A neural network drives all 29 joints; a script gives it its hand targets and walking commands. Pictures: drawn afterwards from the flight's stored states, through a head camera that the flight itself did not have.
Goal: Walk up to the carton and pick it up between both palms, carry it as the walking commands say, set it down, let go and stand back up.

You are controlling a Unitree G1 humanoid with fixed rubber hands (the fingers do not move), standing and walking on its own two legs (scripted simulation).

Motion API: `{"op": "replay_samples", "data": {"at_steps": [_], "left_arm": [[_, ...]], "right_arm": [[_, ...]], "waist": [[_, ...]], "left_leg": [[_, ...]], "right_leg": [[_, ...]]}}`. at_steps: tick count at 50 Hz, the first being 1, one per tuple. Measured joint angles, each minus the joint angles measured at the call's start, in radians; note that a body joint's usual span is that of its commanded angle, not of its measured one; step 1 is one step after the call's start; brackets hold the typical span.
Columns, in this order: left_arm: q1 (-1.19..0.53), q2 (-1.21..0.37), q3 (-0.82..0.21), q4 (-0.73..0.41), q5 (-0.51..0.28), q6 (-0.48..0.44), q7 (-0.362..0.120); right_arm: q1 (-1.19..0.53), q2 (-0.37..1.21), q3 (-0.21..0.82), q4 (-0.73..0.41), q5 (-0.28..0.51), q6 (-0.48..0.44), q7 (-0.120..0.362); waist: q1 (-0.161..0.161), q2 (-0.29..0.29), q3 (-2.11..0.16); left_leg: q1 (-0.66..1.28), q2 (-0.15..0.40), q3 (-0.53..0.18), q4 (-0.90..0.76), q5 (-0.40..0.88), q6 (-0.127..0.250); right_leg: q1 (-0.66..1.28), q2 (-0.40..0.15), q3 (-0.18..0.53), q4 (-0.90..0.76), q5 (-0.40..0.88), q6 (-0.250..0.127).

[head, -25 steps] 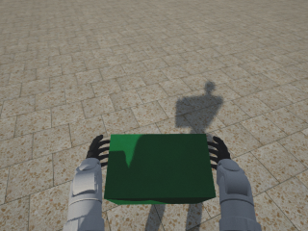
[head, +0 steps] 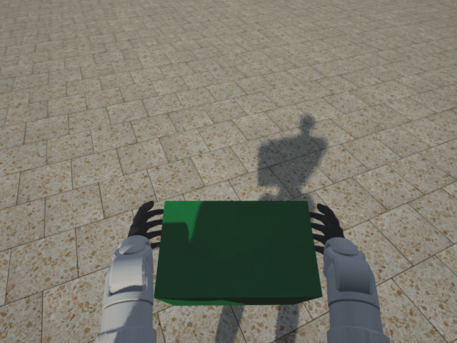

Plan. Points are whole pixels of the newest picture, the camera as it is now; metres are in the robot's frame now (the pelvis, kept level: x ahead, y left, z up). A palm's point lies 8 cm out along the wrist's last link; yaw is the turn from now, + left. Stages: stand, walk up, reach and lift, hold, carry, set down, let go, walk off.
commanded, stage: reach and lift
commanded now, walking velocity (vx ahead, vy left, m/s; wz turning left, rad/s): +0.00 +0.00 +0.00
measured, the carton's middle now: (235, 257) +0.30 +0.00 -0.05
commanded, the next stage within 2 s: hold in 0.48 s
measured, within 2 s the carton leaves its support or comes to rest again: neither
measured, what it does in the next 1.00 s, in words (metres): stands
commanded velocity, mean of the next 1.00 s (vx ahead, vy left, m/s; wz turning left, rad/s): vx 0.00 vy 0.00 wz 0.00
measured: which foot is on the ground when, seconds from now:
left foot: down 0.00-1.00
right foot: down 0.00-1.00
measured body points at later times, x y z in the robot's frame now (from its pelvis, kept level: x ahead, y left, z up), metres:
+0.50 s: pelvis +0.00 +0.00 +0.00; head -0.03 +0.00 +0.45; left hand +0.29 +0.17 +0.03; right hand +0.29 -0.18 +0.03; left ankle +0.01 +0.12 -0.75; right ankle +0.00 -0.13 -0.75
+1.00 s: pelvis -0.01 +0.00 +0.00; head -0.04 +0.00 +0.45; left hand +0.28 +0.18 +0.03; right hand +0.28 -0.18 +0.03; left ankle +0.01 +0.12 -0.75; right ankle +0.00 -0.13 -0.75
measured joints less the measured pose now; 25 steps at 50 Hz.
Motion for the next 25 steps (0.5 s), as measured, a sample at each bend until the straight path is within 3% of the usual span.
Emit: {"op": "replay_samples", "data": {"at_steps": [25], "left_arm": [[0.052, 0.009, -0.020, -0.032, -0.013, 0.012, -0.010]], "right_arm": [[0.044, -0.001, 0.035, -0.032, 0.010, 0.017, -0.007]], "waist": [[-0.004, 0.005, -0.011]], "left_leg": [[0.022, 0.004, -0.008, -0.001, -0.002, -0.005]], "right_leg": [[0.022, 0.005, -0.006, 0.003, -0.006, -0.005]]}}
